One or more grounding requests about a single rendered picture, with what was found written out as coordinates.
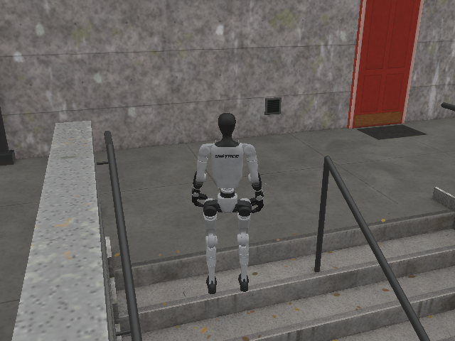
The stairs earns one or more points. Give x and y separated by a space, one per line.
349 299

